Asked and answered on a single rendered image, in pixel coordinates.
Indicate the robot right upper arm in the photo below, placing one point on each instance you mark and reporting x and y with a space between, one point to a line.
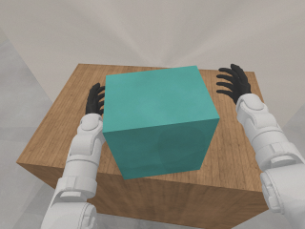
284 191

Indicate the robot left forearm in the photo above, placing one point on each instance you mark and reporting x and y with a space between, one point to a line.
78 182

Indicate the carton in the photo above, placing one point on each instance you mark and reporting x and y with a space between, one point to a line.
158 122

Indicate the robot left upper arm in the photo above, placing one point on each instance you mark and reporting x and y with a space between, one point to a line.
71 215

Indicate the robot right hand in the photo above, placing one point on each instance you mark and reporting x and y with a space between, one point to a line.
239 82

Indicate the robot right forearm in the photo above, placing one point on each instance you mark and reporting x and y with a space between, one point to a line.
271 146

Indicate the robot left hand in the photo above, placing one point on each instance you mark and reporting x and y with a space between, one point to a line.
93 105

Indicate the pedestal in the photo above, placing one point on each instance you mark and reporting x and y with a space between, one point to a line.
225 192

